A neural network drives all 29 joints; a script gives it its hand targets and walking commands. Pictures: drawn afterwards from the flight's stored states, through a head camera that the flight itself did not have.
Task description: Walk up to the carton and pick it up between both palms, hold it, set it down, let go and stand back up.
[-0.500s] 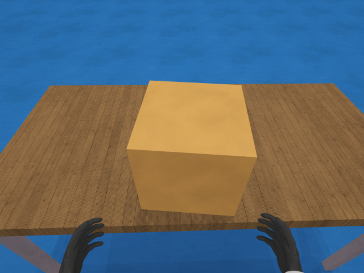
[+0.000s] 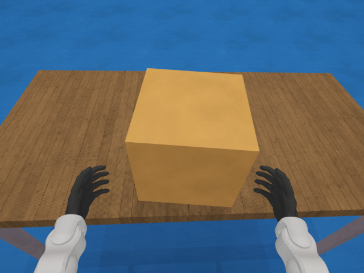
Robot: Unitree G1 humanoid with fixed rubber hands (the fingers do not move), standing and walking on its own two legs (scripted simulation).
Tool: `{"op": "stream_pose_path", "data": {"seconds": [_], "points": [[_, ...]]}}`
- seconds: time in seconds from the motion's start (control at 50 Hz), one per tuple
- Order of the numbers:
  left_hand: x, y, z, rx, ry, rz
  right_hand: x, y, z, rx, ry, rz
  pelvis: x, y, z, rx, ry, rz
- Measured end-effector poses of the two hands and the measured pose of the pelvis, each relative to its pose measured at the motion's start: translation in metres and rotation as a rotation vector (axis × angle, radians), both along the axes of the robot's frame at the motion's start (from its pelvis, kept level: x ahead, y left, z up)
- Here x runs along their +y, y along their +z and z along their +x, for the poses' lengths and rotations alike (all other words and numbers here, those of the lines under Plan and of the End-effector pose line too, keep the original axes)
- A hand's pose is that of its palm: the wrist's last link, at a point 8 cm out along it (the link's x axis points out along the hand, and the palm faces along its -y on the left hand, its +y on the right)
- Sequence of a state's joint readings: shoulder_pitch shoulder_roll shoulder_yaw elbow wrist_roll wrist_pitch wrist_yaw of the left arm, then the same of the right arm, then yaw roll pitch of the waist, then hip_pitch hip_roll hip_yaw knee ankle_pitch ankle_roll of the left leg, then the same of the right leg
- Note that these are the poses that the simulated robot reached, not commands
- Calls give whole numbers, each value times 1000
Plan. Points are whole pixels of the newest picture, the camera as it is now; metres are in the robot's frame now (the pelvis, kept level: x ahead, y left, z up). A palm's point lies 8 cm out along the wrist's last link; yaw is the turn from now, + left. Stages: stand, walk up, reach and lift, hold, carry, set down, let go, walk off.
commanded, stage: reach and lift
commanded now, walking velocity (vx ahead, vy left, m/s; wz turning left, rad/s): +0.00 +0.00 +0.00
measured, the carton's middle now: (189, 138) +0.45 +0.03 +0.01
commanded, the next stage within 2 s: none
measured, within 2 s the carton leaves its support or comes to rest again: neither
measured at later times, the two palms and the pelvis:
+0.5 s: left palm (87, 159) +0.30 +0.24 +0.09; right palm (286, 170) +0.33 -0.18 +0.08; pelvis -0.01 +0.00 +0.00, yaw -1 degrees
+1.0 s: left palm (83, 120) +0.37 +0.26 +0.14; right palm (282, 129) +0.39 -0.16 +0.14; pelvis -0.01 +0.00 +0.00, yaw -1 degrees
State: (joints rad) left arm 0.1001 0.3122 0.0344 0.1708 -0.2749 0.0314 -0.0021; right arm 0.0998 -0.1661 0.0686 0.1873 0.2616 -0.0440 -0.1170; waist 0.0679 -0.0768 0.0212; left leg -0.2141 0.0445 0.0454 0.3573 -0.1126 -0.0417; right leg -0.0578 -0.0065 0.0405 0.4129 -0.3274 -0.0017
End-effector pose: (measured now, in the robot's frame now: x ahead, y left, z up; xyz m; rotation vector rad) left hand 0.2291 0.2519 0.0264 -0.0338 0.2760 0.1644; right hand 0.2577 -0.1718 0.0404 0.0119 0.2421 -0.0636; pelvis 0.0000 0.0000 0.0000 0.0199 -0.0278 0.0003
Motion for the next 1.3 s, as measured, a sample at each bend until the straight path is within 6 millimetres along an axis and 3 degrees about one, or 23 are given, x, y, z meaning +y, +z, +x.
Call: {"op": "stream_pose_path", "data": {"seconds": [0.06,0.18,0.3,0.52,0.8,1.12,1.3], "points": [[4,12,9,-15,1,23,3,9,11,-27,6,13,3,1,2,3,-4,-4],[12,23,21,27,9,30,4,8,27,3,3,12,8,2,4,1,-5,-7],[6,40,34,31,-3,47,-1,16,41,-9,0,29,10,3,1,18,-1,-13],[-7,64,78,17,-20,12,-8,40,72,-39,27,10,2,3,-6,48,-14,-9],[1,86,113,16,9,-8,-6,75,109,-48,34,-8,-7,2,-9,79,-10,-12],[19,127,156,-12,6,-6,20,115,150,-23,45,-36,1,1,-8,115,-9,-23],[22,150,171,-13,11,36,15,141,176,-10,25,-17,7,1,-8,150,-10,-37]]}}
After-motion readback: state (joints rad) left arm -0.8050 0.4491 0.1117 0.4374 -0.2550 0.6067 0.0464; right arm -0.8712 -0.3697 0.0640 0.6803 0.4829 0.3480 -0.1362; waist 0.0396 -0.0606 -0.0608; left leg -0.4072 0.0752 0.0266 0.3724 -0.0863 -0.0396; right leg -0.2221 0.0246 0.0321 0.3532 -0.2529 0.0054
